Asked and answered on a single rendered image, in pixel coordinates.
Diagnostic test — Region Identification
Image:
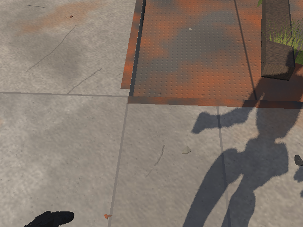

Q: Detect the left robot hand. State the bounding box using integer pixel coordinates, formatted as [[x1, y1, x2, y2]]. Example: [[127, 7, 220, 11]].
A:
[[24, 211, 75, 227]]

